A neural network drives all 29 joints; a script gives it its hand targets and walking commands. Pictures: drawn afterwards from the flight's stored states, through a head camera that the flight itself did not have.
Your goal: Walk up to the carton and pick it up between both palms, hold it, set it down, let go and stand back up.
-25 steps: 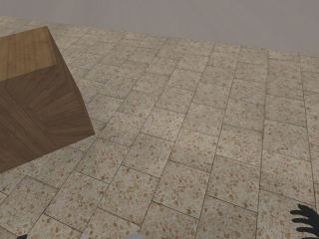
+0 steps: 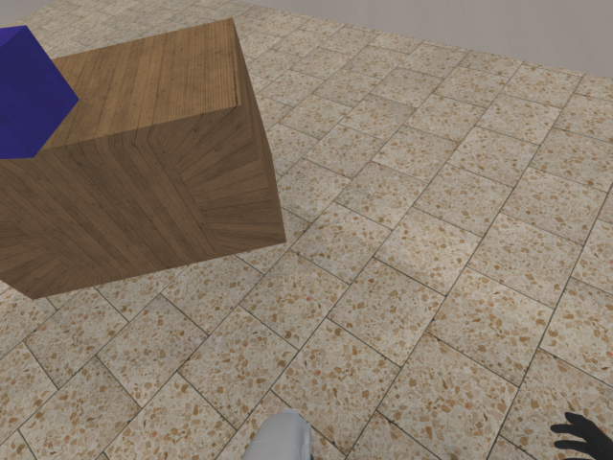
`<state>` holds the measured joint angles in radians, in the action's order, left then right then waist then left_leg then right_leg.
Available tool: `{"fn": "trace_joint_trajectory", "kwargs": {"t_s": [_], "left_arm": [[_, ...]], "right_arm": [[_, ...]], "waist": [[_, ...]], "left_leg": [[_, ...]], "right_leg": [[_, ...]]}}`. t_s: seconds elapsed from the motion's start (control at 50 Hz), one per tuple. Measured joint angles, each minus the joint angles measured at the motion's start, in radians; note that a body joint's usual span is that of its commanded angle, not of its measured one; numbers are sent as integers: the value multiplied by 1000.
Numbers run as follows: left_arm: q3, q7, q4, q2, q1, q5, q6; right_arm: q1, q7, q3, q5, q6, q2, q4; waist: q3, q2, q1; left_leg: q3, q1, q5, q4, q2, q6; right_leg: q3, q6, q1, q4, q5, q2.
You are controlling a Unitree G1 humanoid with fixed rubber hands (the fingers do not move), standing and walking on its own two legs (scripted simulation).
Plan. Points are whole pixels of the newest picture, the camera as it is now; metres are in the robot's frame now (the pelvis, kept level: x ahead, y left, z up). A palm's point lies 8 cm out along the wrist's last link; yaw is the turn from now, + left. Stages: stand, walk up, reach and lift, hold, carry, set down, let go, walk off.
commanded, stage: walk up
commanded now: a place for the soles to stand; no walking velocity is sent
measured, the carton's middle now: out of the picture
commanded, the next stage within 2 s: none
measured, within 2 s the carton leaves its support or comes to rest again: neither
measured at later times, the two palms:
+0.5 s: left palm (29, 422) +0.16 +0.47 -0.08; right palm (465, 334) +0.31 -0.18 -0.13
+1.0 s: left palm out of the picture +0.26 +0.62 -0.10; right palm (357, 255) +0.46 -0.02 -0.13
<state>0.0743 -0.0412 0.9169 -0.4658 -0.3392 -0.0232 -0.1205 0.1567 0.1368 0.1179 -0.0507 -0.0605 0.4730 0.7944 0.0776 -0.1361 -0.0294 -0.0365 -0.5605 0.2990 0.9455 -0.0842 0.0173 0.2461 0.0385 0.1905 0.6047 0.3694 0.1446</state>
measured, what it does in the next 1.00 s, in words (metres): walks ahead: left foot, then right foot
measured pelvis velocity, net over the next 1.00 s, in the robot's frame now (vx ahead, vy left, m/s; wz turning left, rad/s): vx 0.31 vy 0.28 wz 0.23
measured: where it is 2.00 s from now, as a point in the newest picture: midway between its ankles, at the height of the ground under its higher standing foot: (158, 354)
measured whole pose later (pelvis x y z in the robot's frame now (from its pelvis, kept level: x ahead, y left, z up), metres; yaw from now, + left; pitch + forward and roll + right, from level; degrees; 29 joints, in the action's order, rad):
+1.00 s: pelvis +0.31 +0.28 -0.03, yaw +13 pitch -2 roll -1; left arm 0.05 -0.08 0.91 -0.45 -0.36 -0.02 -0.13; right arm 0.23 0.08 0.11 -0.06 -0.05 0.43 0.79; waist 0.07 -0.07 0.03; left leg 0.02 -0.48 0.50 1.07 0.08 -0.04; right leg 0.13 -0.03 0.42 0.84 0.38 0.06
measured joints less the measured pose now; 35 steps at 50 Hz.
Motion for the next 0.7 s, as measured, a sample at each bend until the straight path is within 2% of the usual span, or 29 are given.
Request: {"fn": "trace_joint_trajectory", "kwargs": {"t_s": [0.1, 0.12, 0.14, 0.16, 0.2, 0.24, 0.32, 0.36, 0.38, 0.44, 0.5, 0.58, 0.62, 0.64, 0.66, 0.68, 0.7], "left_arm": [[11, 1, 13, -68, -17, -10, 17], [10, 2, 16, -80, -20, -11, 21], [10, 2, 22, -92, -13, -9, 27], [11, 3, 27, -94, 1, -3, 34], [-4, -2, 26, -81, 37, 12, 43], [-25, -1, 13, -63, 63, 20, 35], [-47, 1, -13, -21, 79, 26, 7], [-47, -5, -16, 4, 68, 19, -9], [-44, -11, -21, 16, 55, 10, -17], [-37, -19, -19, 25, 23, 5, -16], [-24, -27, -20, 24, 5, 6, -10], [-5, -19, -10, -3, -14, 6, -5], [-3, -15, -9, -33, -17, 8, 3], [-5, -14, -7, -47, -19, 8, 7], [-6, -14, -4, -59, -17, 10, 11], [-8, -14, -1, -63, -8, 14, 18], [-12, -17, 3, -62, 7, 18, 26]], "right_arm": [[-82, 21, 8, 7, 2, 16, -17], [-88, 21, 12, 9, 9, 23, -19], [-99, 17, 18, 5, 17, 21, -14], [-105, 8, 23, -2, 25, 18, -12], [-97, -13, 20, 16, 36, 12, -5], [-77, -30, 8, 29, 36, -3, 3], [-22, -42, -11, 24, 28, -17, -3], [9, -41, -9, 21, 16, -13, -8], [24, -44, -7, 20, 11, -14, -1], [57, -52, -20, 11, 0, -29, 32], [58, -54, -27, 2, 5, -25, 34], [-12, -33, -15, 11, 17, -12, 4], [-44, -21, -5, 17, 25, -11, -11], [-52, -18, 1, 15, 27, -7, -22], [-58, -16, 10, 12, 31, -2, -31], [-61, -20, 19, 6, 34, 2, -38], [-61, -26, 25, 10, 37, 4, -40]], "waist": [[-25, 24, -16], [-37, 31, -17], [-33, 57, -13], [-22, 77, -8], [-10, 87, 11], [-2, 107, 21], [20, 130, 59], [27, 100, 91], [21, 80, 95], [-2, 73, 62], [-4, 50, 34], [22, 29, 3], [29, 38, 0], [27, 44, 4], [27, 53, 12], [29, 62, 22], [29, 64, 29]], "left_leg": [[51, 59, 0, -185, -33, -36], [57, 87, 3, -223, -24, -42], [68, 93, -9, -208, 3, -28], [76, 94, 1, -176, 27, -16], [67, 98, 32, -144, 56, -19], [72, 126, 43, -163, 78, -29], [82, 164, 79, -165, 112, -46], [54, 159, 130, -104, 109, -57], [23, 141, 160, -38, 114, -68], [-37, 78, 219, 168, 160, -54], [-38, 9, 191, 226, 133, -32], [-1, -29, 77, 21, 44, -35], [31, -10, 22, -112, 26, -50], [43, 13, -3, -165, 30, -62], [54, 25, -67, -174, 49, -62], [62, 22, -76, -135, 72, -61], [65, 18, -50, -97, 88, -63]], "right_leg": [[17, 39, -38, 42, 73, 71], [16, 29, -32, 83, 105, 92], [1, 8, -15, 155, 131, 132], [-49, -16, 20, 257, 117, 146], [-135, -45, 110, 444, 152, 97], [-169, -61, 190, 504, 158, 52], [-146, -69, 278, 336, 172, -11], [-127, -77, 256, 241, -13, -49], [-113, -70, 245, 249, -16, -56], [-114, -42, 193, 239, 75, -45], [-98, -10, 112, 168, 79, -24], [-99, 24, 30, 95, 73, -4], [-98, 32, 6, 107, 98, 23], [-99, 25, 4, 144, 119, 43], [-107, 7, 15, 214, 139, 71], [-139, -22, 44, 316, 139, 86], [-187, -44, 85, 420, 145, 70]]}}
